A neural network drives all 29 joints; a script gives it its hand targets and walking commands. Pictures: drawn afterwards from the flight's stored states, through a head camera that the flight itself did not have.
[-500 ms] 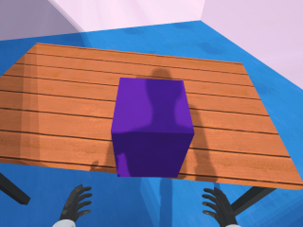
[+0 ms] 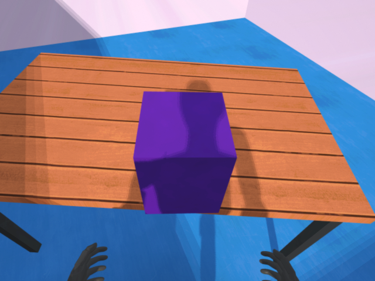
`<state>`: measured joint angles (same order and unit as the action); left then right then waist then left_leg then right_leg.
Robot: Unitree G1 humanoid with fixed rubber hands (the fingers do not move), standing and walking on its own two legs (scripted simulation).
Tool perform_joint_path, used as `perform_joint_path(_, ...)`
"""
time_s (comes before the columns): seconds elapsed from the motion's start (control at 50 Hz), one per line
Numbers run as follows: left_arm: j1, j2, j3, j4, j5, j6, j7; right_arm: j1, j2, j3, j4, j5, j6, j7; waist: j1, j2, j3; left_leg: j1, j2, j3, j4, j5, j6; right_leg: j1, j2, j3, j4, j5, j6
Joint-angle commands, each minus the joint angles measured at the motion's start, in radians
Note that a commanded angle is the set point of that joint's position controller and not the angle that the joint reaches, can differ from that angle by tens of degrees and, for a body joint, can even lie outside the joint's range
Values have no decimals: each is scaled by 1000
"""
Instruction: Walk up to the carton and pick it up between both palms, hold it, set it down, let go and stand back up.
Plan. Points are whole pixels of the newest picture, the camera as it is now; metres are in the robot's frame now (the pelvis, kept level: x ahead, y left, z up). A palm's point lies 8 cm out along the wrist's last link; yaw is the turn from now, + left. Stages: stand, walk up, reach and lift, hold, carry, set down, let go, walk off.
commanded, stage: set down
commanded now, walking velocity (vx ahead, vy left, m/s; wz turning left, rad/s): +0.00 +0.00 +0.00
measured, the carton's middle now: (182, 154) +0.43 +0.03 +0.00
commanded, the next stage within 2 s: let go in 0.96 s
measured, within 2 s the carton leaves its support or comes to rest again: neither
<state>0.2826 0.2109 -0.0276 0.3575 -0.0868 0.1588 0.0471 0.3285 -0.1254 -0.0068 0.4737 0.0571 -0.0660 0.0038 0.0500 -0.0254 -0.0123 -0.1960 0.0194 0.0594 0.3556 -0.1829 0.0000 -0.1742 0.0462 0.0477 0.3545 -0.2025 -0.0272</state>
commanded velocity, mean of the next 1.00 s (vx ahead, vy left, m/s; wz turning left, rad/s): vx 0.00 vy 0.00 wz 0.00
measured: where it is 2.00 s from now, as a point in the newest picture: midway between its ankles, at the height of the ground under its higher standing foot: outside the picture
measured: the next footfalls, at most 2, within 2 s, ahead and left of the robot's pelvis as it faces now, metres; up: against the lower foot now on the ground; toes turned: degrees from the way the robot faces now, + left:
none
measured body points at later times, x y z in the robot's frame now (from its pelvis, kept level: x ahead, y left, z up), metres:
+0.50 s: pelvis +0.01 +0.01 +0.00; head +0.04 +0.02 +0.45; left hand +0.17 +0.23 -0.10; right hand +0.17 -0.20 -0.11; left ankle +0.00 +0.12 -0.75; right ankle -0.01 -0.10 -0.75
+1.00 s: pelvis -0.02 +0.00 -0.01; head +0.04 +0.02 +0.44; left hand +0.16 +0.22 -0.11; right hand +0.16 -0.21 -0.12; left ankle +0.00 +0.12 -0.75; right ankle -0.01 -0.10 -0.75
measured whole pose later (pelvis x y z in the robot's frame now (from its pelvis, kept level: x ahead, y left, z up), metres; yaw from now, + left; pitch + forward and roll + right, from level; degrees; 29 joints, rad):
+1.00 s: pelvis -0.02 +0.00 -0.01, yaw +0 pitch +3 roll +0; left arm 0.08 0.18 0.01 0.41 0.01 0.45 0.03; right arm 0.07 -0.09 -0.09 0.71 -0.03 0.04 0.00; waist 0.03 -0.03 0.08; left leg -0.30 0.03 0.06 0.45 -0.20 0.00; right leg -0.28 0.05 0.03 0.45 -0.22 -0.03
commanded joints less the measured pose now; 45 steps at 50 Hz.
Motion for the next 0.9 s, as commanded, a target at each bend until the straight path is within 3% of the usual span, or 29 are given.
perform_joint_path(0.0,-83,83,48,-139,19,9,1,-67,-62,-26,-124,-11,-26,-6,3,10,-66,120,0,16,-29,121,-22,-84,-37,2,-90,64,35)
perform_joint_path(0.12,-131,71,60,-126,48,63,5,-99,-69,-48,-82,-31,4,-13,-3,32,-91,114,-3,17,-17,135,-23,-74,-27,-6,-63,103,36)
perform_joint_path(0.3,-166,43,54,-93,81,151,-6,-145,-79,-45,4,-20,41,-21,-4,43,-136,150,-4,-1,18,268,-32,-46,-13,-16,-43,216,30)
perform_joint_path(0.48,-223,30,58,-50,110,231,-22,-220,-85,-47,81,-26,89,-24,-10,38,-145,167,3,-14,34,314,-37,-47,-15,-19,-42,240,25)
perform_joint_path(0.84,-368,42,73,54,140,348,-27,-371,-43,-76,215,-74,163,-31,-28,31,-147,89,15,-12,48,155,-23,-69,-48,-20,-9,137,21)
perform_joint_path(0.88,-405,48,87,45,109,364,-27,-407,-85,-91,210,-75,169,-21,-38,-2,-177,46,16,-5,60,109,-14,-79,-42,-14,22,145,15)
